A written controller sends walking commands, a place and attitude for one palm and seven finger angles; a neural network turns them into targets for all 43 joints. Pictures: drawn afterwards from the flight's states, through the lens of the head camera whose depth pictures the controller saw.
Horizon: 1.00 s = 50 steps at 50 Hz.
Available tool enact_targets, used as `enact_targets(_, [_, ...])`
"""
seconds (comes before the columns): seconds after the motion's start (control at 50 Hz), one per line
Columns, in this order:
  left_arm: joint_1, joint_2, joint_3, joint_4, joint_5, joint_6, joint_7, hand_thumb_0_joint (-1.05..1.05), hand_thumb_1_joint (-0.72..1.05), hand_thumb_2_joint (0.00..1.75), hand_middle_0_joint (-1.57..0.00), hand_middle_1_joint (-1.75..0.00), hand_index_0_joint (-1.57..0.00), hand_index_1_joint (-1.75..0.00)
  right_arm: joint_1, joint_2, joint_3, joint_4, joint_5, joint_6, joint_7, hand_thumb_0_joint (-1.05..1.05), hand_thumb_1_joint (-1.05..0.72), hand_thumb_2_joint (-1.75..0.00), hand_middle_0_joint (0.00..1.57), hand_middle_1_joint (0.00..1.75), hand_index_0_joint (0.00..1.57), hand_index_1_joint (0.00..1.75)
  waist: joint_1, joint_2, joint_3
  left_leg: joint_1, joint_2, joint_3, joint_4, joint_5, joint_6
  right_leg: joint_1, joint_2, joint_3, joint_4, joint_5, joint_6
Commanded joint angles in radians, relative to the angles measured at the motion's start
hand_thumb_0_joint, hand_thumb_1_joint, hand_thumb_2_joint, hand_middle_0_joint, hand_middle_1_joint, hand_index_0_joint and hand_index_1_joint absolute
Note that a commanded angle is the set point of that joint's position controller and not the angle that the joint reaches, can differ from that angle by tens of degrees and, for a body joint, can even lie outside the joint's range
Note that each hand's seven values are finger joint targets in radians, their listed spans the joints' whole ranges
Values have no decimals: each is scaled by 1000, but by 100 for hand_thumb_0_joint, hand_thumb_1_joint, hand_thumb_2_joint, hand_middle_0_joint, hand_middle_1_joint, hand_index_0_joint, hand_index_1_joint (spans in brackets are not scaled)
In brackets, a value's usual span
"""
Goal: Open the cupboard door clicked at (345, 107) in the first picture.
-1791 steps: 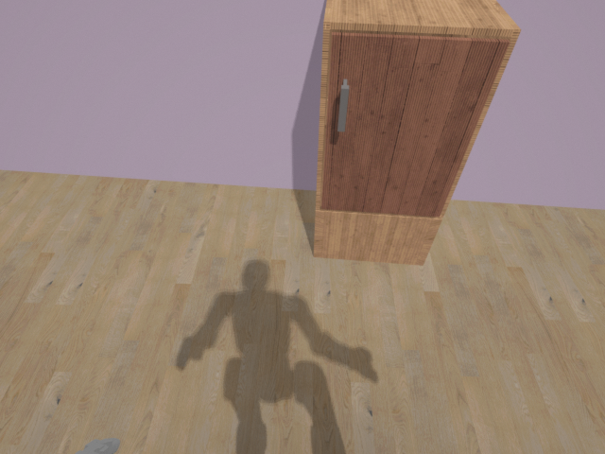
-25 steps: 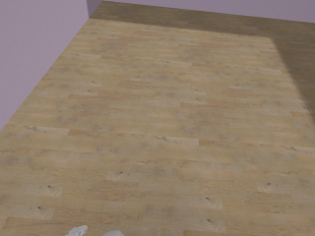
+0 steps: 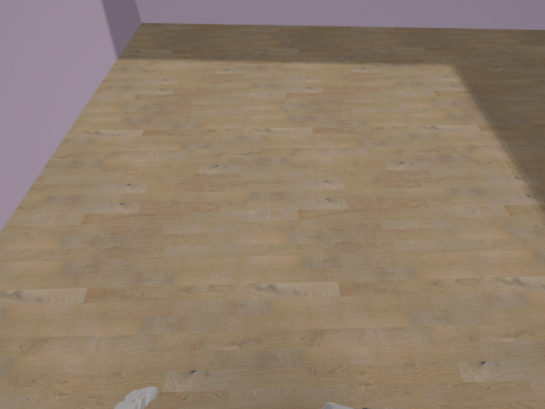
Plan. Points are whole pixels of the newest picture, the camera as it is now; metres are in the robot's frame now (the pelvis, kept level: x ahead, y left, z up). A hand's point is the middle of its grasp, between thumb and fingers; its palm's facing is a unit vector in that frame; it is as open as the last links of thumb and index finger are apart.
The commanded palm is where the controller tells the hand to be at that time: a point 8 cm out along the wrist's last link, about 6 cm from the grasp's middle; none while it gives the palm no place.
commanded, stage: turn to face it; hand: left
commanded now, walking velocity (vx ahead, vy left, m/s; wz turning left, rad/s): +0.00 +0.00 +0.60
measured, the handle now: out of the picture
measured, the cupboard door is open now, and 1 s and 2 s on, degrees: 43 43 43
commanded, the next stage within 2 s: none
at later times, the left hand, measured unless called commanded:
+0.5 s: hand (162, 380) +0.19 +0.20 -0.15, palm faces +0.27 -0.94 -0.22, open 7.4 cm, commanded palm none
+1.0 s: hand out of the picture +0.13 +0.17 -0.15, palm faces +0.56 -0.78 -0.28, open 7.4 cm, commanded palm none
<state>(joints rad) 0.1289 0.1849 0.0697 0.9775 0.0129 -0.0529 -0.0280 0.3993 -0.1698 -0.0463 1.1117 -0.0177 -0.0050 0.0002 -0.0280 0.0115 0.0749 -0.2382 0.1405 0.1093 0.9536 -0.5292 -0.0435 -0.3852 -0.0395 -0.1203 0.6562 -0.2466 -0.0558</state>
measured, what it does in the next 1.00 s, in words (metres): walks ahead, turning left: left foot, then right foot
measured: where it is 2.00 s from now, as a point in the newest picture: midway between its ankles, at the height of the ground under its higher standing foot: (305, 400)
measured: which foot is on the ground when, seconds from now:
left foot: up 0.00-0.20, down 0.22-0.54, up 0.56-0.82, down 0.84-1.00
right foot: down 0.00-0.24, up 0.26-0.54, down 0.56-0.82, up 0.84-1.00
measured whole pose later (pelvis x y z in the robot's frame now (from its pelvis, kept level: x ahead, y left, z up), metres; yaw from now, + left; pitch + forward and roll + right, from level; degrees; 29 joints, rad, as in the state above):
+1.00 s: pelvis +0.18 -0.06 +0.01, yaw +34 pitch +2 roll +0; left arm 0.17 0.26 0.07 0.89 0.01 0.06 0.01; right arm 0.14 -0.24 -0.05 0.87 -0.03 0.03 0.00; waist 0.00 -0.02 0.11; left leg -0.34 0.02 -0.03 0.61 -0.30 -0.03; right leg -0.44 -0.07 -0.04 0.97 -0.52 0.08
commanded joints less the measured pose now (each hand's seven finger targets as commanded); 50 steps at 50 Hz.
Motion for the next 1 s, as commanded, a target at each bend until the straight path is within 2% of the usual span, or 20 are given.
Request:
enact_targets(0.0, [144, 114, 15, 3, 6, 6, 43, 0, 90, 90, -20, -30, -20, -30, -94, -60, -20, -106, -3, -23, -9, 0, -90, -90, 20, 30, 20, 30, 47, -217, -45, -306, 31, -92, 152, 85, 11, 184, -315, 304, -441, 60, -131])
enact_targets(0.06, [99, 103, 4, 9, 12, -7, 43, 0, 90, 90, -20, -30, -20, -30, -15, 16, -5, -62, 2, -7, -1, 0, -90, -90, 20, 30, 20, 30, -4, -121, -60, -147, -12, -41, -79, 145, 7, 108, -273, 125, -421, 237, -98])
enact_targets(0.16, [85, 111, 13, 8, -2, 10, 44, 0, 90, 90, -20, -30, -20, -30, -25, -14, -3, -85, -3, -8, 5, 0, -90, -90, 20, 30, 20, 30, -5, -68, -79, -8, -60, 9, -416, 407, 1, 149, -227, 1, -244, 213, -18])
enact_targets(0.18, [99, 97, 12, -3, -4, 21, 43, 0, 90, 90, -20, -30, -20, -30, 2, -66, -12, -87, -5, -13, 5, 0, -90, -90, 20, 30, 20, 30, -13, 48, -108, 73, -15, -70, -463, 566, 27, 99, -185, -35, -130, 122, 28])
enact_targets(0.2, [127, 63, 8, -23, -10, 32, 44, 0, 90, 90, -20, -30, -20, -30, 25, -154, -28, -102, -12, -14, -3, 0, -90, -90, 20, 30, 20, 30, -18, 254, -122, 120, 158, -317, -520, 745, 128, -18, -88, -72, 24, -135, 92])
enact_targets(0.22, [101, 64, 3, -48, -10, 42, 49, 0, 90, 90, -20, -30, -20, -30, 38, -213, -43, -114, -20, -4, -15, 0, -90, -90, 20, 30, 20, 30, -46, 283, -119, 68, 277, -489, -604, 704, 230, -43, -15, -23, 209, -426, 105])
enact_targets(0.24, [47, 80, 6, -69, -3, 52, 47, 0, 90, 90, -20, -30, -20, -30, 21, -211, -41, -122, -22, -2, -26, 0, -90, -90, 20, 30, 20, 30, -44, 243, -106, 74, 265, -549, -630, 672, 255, -117, -10, 52, 349, -406, 105])
enact_targets(0.34, [9, 78, 11, -87, -6, 56, 40, 0, 90, 90, -20, -30, -20, -30, -72, -205, -39, -162, -13, -14, -38, 0, -90, -90, 20, 30, 20, 30, -8, 131, -186, 137, 158, -347, -530, 957, 214, -129, -23, 112, 364, -249, 134])
enact_targets(0.46, [76, 94, 18, -108, -3, 69, 41, 0, 90, 90, -20, -30, -20, -30, -197, -241, -66, -225, -12, 22, -23, 0, -90, -90, 20, 30, 20, 30, 31, 149, -136, -74, 76, -358, -547, 567, 166, 120, 33, 61, 10, -124, 124])
enact_targets(0.5, [156, 168, 38, -104, 7, 58, 51, 0, 90, 90, -20, -30, -20, -30, -253, -194, -68, -265, 1, 35, -12, 0, -90, -90, 20, 30, 20, 30, 76, -26, -115, -290, -46, -277, -407, 247, 75, 323, -94, 178, -305, -77, 86])
enact_targets(0.52, [163, 262, 56, -116, 19, 54, 57, 0, 90, 90, -20, -30, -20, -30, -262, -131, -58, -296, 3, 38, -1, 0, -90, -90, 20, 30, 20, 30, 89, -334, -80, -418, -181, -96, -173, 4, -2, 322, -360, 455, -442, -151, -22])
enact_targets(0.54, [130, 280, 48, -140, 15, 59, 54, 0, 90, 90, -20, -30, -20, -30, -287, -158, -65, -312, -4, 40, 9, 0, -90, -90, 20, 30, 20, 30, 92, -303, -62, -361, -145, -110, 69, -73, 10, 172, -458, 472, -475, -160, -101])
enact_targets(0.64, [52, 193, 27, -161, 18, 43, 56, 0, 90, 90, -20, -30, -20, -30, -291, -113, -48, -294, 4, 50, 24, 0, -90, -90, 20, 30, 20, 30, 31, -245, -60, -292, -90, -54, 37, 26, -21, 218, -302, 124, -284, 417, -62])
enact_targets(0.7, [118, 236, 37, -137, 18, 41, 52, 0, 90, 90, -20, -30, -20, -30, -320, -95, -33, -307, 7, 40, 30, 0, -90, -90, 20, 30, 20, 30, 64, -196, -98, -211, -132, 15, -207, 83, -18, 310, -302, 84, -192, 586, -41])
enact_targets(0.76, [113, 247, 38, -138, 5, 44, 44, 0, 90, 90, -20, -30, -20, -30, -254, -140, -39, -301, 4, 34, 28, 0, -90, -90, 20, 30, 20, 30, 24, -171, -149, -25, -146, 15, -447, 285, 7, 265, -275, 11, -44, 570, 34])
enact_targets(0.78, [101, 234, 36, -157, -3, 47, 41, 0, 90, 90, -20, -30, -20, -30, -186, -203, -53, -290, -2, 26, 25, 0, -90, -90, 20, 30, 20, 30, -17, -51, -207, 157, -58, -76, -498, 534, 49, 131, -247, -33, 92, 443, 84])
enact_targets(0.8, [88, 165, 21, -201, -8, 52, 36, 0, 90, 90, -20, -30, -20, -30, -99, -322, -83, -282, -10, 19, 17, 0, -90, -90, 20, 30, 20, 30, -60, 247, -252, 327, 226, -457, -508, 949, 207, -145, -101, -66, 329, -185, 162])
enact_targets(0.82, [29, 160, 10, -234, 2, 63, 44, 0, 90, 90, -20, -30, -20, -30, -39, -372, -92, -257, -7, 28, 10, 0, -90, -90, 20, 30, 20, 30, -87, 223, -242, 285, 322, -519, -527, 956, 305, -204, -69, 47, 476, -448, 150])
enact_targets(0.88, [-14, 158, 16, -211, -1, 73, 45, 0, 90, 90, -20, -30, -20, -30, -172, -300, -74, -282, -11, 19, -16, 0, -90, -90, 20, 30, 20, 30, -34, 241, -144, 119, 181, -411, -525, 825, 239, -213, -75, 125, 490, -295, 149])
enact_targets(0.98, [88, 136, 17, -177, -6, 74, 31, 0, 90, 90, -20, -30, -20, -30, -275, -297, -74, -307, -14, 31, -14, 0, -90, -90, 20, 30, 20, 30, 25, 172, -161, -8, 67, -333, -488, 676, 167, 70, 17, 52, 102, -194, 130])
